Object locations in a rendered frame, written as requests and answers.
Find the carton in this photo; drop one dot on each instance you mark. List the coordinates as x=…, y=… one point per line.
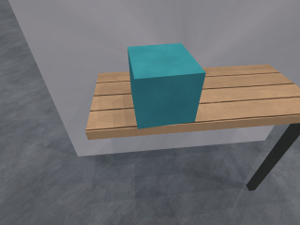
x=166, y=84

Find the table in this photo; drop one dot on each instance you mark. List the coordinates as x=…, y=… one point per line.
x=232, y=97

